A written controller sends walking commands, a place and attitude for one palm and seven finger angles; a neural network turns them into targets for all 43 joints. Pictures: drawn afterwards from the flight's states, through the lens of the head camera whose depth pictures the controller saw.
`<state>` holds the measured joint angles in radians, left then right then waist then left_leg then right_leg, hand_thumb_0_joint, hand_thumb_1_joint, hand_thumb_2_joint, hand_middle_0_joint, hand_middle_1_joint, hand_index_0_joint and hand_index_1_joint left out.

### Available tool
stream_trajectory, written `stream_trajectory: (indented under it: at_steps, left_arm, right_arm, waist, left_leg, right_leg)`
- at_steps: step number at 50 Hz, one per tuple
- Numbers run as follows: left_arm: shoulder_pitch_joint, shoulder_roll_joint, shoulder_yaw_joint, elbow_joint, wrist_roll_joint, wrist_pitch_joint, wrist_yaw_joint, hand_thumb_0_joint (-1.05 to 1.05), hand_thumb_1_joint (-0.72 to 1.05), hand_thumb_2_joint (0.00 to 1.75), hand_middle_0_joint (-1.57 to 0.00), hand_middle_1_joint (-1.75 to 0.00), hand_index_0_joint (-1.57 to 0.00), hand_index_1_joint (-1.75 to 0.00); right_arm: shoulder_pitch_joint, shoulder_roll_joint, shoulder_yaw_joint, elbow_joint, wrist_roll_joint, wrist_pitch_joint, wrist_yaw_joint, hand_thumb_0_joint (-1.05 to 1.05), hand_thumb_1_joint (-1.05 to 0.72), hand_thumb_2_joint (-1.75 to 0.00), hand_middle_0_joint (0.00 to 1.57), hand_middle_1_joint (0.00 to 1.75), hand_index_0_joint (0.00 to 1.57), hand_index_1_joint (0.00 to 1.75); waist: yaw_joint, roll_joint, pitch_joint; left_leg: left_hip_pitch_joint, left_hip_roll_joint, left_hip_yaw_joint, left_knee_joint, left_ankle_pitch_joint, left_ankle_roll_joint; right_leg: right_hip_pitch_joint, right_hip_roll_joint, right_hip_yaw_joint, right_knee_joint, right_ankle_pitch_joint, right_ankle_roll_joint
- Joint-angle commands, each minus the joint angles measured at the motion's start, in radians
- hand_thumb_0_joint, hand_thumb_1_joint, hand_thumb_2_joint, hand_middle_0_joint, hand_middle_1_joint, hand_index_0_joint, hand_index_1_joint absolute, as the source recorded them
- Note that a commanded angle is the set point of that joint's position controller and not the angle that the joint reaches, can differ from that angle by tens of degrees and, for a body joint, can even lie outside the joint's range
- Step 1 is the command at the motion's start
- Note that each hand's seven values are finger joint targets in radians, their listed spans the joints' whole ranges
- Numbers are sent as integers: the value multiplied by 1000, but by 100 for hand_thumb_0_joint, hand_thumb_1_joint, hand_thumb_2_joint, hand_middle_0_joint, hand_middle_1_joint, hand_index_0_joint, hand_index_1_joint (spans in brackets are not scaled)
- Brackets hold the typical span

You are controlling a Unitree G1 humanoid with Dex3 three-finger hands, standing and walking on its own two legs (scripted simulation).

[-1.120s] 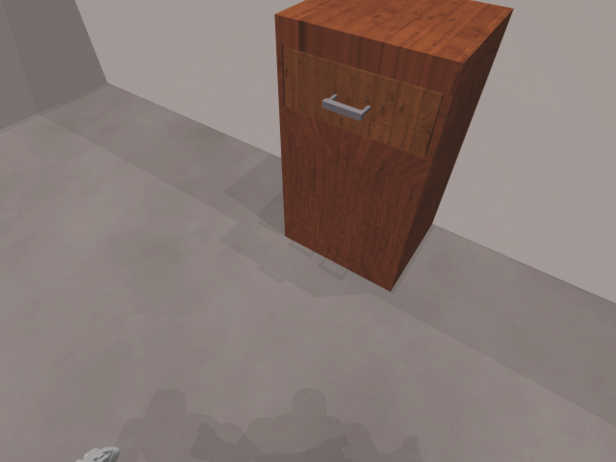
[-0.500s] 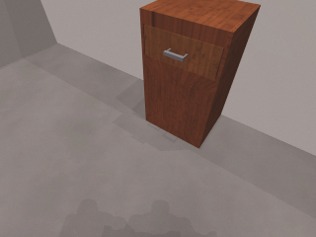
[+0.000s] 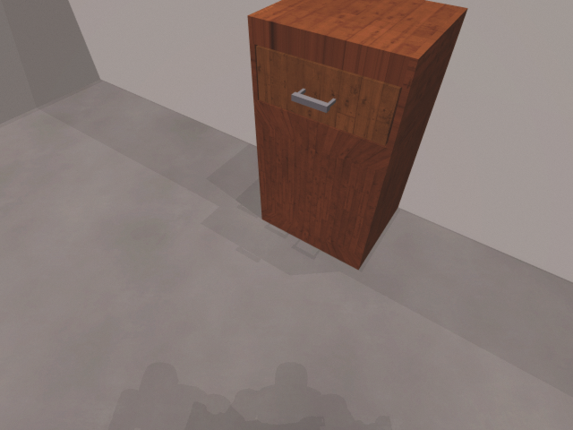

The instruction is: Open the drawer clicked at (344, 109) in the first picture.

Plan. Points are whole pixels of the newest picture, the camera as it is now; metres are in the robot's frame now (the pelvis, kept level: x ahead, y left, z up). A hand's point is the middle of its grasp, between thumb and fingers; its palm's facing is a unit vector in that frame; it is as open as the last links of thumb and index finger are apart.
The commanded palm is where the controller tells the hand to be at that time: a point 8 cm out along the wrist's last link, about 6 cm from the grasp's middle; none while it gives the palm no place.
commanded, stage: look at it before walking up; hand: left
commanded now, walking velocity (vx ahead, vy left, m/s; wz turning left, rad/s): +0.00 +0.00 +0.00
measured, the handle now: (313, 99) +1.00 -0.03 -0.05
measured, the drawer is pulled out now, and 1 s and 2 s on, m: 0.00 0.00 0.00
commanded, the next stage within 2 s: turn to face it in 0.32 s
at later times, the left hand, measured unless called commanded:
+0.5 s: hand out of the picture +0.08 +0.25 -0.15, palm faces -0.03 -0.94 -0.34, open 7.4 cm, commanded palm none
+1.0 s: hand out of the picture +0.06 +0.17 -0.17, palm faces -0.18 -0.95 -0.24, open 7.4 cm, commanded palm none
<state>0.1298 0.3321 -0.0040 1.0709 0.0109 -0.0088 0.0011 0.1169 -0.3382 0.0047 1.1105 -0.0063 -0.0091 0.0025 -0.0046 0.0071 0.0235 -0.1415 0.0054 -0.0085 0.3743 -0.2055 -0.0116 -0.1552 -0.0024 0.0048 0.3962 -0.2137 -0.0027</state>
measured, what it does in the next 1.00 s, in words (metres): lifts its left foot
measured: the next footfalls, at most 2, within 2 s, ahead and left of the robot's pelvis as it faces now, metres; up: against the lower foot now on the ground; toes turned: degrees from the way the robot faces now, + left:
left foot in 1.22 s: +0.04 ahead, +0.13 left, +0.00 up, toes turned -21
right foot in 1.60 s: -0.07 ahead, -0.09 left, +0.00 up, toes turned -31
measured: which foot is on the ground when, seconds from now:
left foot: down 0.00-0.78, up 0.80-1.00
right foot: down 0.00-1.00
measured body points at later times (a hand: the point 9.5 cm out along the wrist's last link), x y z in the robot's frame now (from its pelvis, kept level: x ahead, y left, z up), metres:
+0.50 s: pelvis +0.00 +0.00 +0.00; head +0.01 +0.00 +0.45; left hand +0.08 +0.30 -0.13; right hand +0.08 -0.29 -0.13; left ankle +0.00 +0.13 -0.75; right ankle +0.00 -0.12 -0.75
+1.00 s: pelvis -0.02 -0.01 -0.01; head +0.01 -0.04 +0.44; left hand +0.07 +0.22 -0.15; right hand +0.00 -0.28 -0.16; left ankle -0.01 +0.14 -0.68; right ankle +0.00 -0.10 -0.75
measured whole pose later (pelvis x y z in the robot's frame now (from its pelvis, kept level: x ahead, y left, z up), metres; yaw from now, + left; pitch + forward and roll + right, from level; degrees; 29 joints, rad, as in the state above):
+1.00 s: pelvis -0.02 -0.01 -0.01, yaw -14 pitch +1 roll +2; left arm 0.27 0.18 0.04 0.93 0.02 0.04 0.00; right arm 0.15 -0.23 -0.06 0.97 -0.01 0.05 -0.02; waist 0.03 0.01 0.06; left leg -0.46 0.04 0.01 1.03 -0.37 -0.06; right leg -0.32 0.06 0.07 0.50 -0.19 -0.06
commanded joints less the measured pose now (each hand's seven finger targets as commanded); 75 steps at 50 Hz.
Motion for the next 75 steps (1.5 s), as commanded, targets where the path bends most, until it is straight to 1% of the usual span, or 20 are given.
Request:
stream_trajectory:
  at_steps: [1, 23, 27, 32, 34, 37, 38, 39, 41, 45, 54, 57, 59, 60, 61, 62, 65, 67, 73, 75]
  left_arm:
    - [-41, 214, 42, -60, 1, -22, 12, 0, 90, 90, -20, -30, -20, -30]
    - [-33, 214, 43, -60, 1, -15, 9, 0, 90, 90, -20, -30, -20, -30]
    - [35, 107, 35, -79, 2, 28, 13, 0, 90, 90, -20, -30, -20, -30]
    - [66, 88, 56, -148, 8, 45, 0, 0, 90, 90, -20, -30, -20, -30]
    - [83, 63, 62, -167, 8, 50, -5, 0, 90, 90, -20, -30, -20, -30]
    - [158, 34, 79, -178, 9, 51, -14, 0, 90, 90, -20, -30, -20, -30]
    - [225, 50, 88, -164, 14, 39, -14, 0, 90, 90, -20, -30, -20, -30]
    - [247, 162, 109, -170, 30, 23, 1, 0, 90, 90, -20, -30, -20, -30]
    - [206, 151, 108, -191, 11, 32, 15, 0, 90, 90, -20, -30, -20, -30]
    - [109, 75, 100, -225, 9, 20, 16, 0, 90, 90, -20, -30, -20, -30]
    - [173, 74, 117, -203, 19, 30, 12, 0, 90, 90, -20, -30, -20, -30]
    - [139, 83, 119, -215, 19, 37, 14, 0, 90, 90, -20, -30, -20, -30]
    - [90, 74, 116, -222, 14, 42, 15, 0, 90, 90, -20, -30, -20, -30]
    - [83, 43, 109, -236, 7, 43, 11, 0, 90, 90, -20, -30, -20, -30]
    - [89, -14, 99, -254, 1, 46, 1, 0, 90, 90, -20, -30, -20, -30]
    - [71, -10, 104, -270, 12, 44, -2, 0, 90, 90, -20, -30, -20, -30]
    - [115, 6, 117, -206, 22, 51, -14, 0, 90, 90, -20, -30, -20, -30]
    - [113, -26, 101, -197, 17, 52, -19, 0, 90, 90, -20, -30, -20, -30]
    - [13, -62, 72, -213, 10, 53, -15, 0, 90, 90, -20, -30, -20, -30]
    - [31, -79, 64, -199, 11, 42, -12, 0, 90, 90, -20, -30, -20, -30]
  right_arm:
    - [-39, -202, -41, -65, -2, -25, -15, 0, -90, -90, 20, 30, 20, 30]
    - [-38, -209, -42, -65, -1, -26, -21, 0, -90, -90, 20, 30, 20, 30]
    - [39, -95, -36, -81, -3, 4, -31, 0, -90, -90, 20, 30, 20, 30]
    - [41, -124, -72, -156, -6, 16, -38, 0, -90, -90, 20, 30, 20, 30]
    - [30, -130, -84, -179, -6, 13, -37, 0, -90, -90, 20, 30, 20, 30]
    - [-27, -115, -91, -213, -12, 12, -36, 0, -90, -90, 20, 30, 20, 30]
    - [-38, -102, -91, -223, -11, 18, -34, 0, -90, -90, 20, 30, 20, 30]
    - [-9, -19, -81, -251, -3, 27, -27, 0, -90, -90, 20, 30, 20, 30]
    - [-44, -23, -87, -256, -1, 42, -29, 0, -90, -90, 20, 30, 20, 30]
    - [38, -2, -86, -216, -10, 30, -22, 0, -90, -90, 20, 30, 20, 30]
    - [16, 30, -80, -237, 0, 22, -33, 0, -90, -90, 20, 30, 20, 30]
    - [67, 30, -74, -231, 7, 11, -40, 0, -90, -90, 20, 30, 20, 30]
    - [167, 34, -73, -207, 10, 1, -45, 0, -90, -90, 20, 30, 20, 30]
    - [202, -1, -76, -199, 8, -9, -50, 0, -90, -90, 20, 30, 20, 30]
    - [190, -83, -90, -214, -8, -11, -50, 0, -90, -90, 20, 30, 20, 30]
    - [155, -122, -94, -244, -12, -2, -49, 0, -90, -90, 20, 30, 20, 30]
    - [46, -25, -62, -252, -21, -10, -53, 0, -90, -90, 20, 30, 20, 30]
    - [83, -16, -60, -239, -21, -16, -53, 0, -90, -90, 20, 30, 20, 30]
    - [211, -34, -75, -169, -22, -5, -48, 0, -90, -90, 20, 30, 20, 30]
    - [236, -36, -74, -142, -26, -4, -42, 0, -90, -90, 20, 30, 20, 30]
  waist:
    - [3, -17, -49]
    - [3, -6, -56]
    - [-4, -3, -32]
    - [0, 73, -44]
    - [8, 148, -39]
    - [61, 143, -22]
    - [93, 32, -34]
    - [82, -350, -40]
    - [69, -245, 10]
    - [12, -126, -68]
    - [46, -158, -94]
    - [29, -166, -116]
    - [-25, -145, -123]
    - [-38, -45, -131]
    - [-37, 211, -90]
    - [-27, 259, -18]
    - [40, 127, 24]
    - [25, 135, -3]
    - [-38, 162, -8]
    - [-36, 182, -28]
  left_leg:
    - [8, 108, -82, -56, 131, 34]
    - [52, 122, -63, -52, 177, 33]
    - [33, 138, -8, 13, 152, 17]
    - [5, 222, -34, 28, 117, 65]
    - [-17, 300, -67, 11, 177, 115]
    - [-141, 336, -9, 110, 246, 127]
    - [-202, 250, 75, 295, 151, 57]
    - [-399, 65, 173, 580, -245, -39]
    - [-413, 41, -36, 783, -322, -29]
    - [-373, 63, -13, 726, -152, -49]
    - [-305, 23, 5, 453, -214, -41]
    - [-201, 6, 5, 281, -205, -21]
    - [-15, 4, 14, 72, -79, -9]
    - [115, 71, -43, -19, -72, 18]
    - [166, 291, -297, -134, -118, 93]
    - [8, 447, -397, -174, -84, 172]
    - [-110, 303, -186, -111, 147, 168]
    - [-25, 242, -85, -61, 312, 156]
    - [53, 278, -53, -7, 465, 174]
    - [30, 281, -70, -14, 330, 174]
  right_leg:
    - [11, -118, 104, -67, 147, -30]
    - [9, -112, 108, -63, 215, -30]
    - [-76, -90, 128, 29, 253, -17]
    - [-178, -24, 100, 214, 181, -8]
    - [-216, 5, 51, 362, -31, 4]
    - [-97, -34, 16, 334, -180, 5]
    - [-12, -54, 54, 153, 26, -7]
    - [38, -282, 449, -44, 246, -81]
    - [-128, -315, 575, -171, 20, -174]
    - [-56, -198, 374, -96, 97, -163]
    - [-8, -169, 438, -81, 152, -180]
    - [-37, -154, 461, -62, 201, -169]
    - [-154, -115, 426, -16, 138, -114]
    - [-277, -45, 361, 53, 32, -66]
    - [-463, 88, 207, 250, -165, -12]
    - [-475, 96, 77, 481, -315, 33]
    - [-416, 36, 78, 755, -194, 49]
    - [-418, 23, 37, 723, -173, 57]
    - [-292, -5, -43, 418, -219, 52]
    - [-201, 2, -66, 318, -243, 32]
